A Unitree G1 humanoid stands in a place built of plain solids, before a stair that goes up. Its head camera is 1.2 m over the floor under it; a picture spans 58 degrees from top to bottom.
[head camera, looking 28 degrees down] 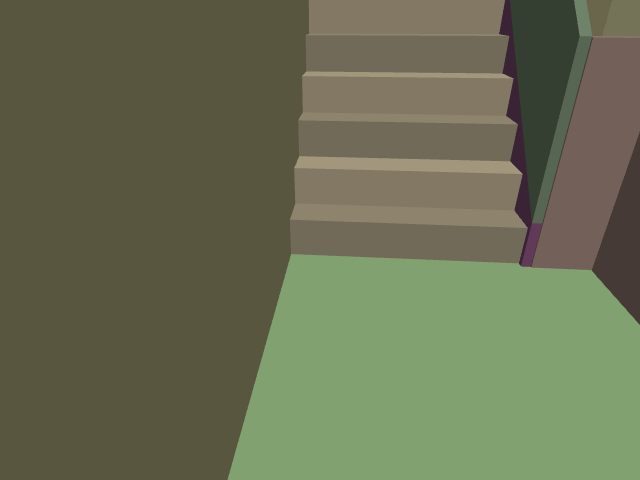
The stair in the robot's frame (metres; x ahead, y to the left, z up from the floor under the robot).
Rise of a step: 0.21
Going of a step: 0.22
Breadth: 1.23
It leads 5 degrees to the right of straight ahead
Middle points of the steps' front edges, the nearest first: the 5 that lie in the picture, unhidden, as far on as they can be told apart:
2.04 -0.45 0.21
2.26 -0.47 0.43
2.48 -0.49 0.64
2.70 -0.51 0.85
2.92 -0.52 1.06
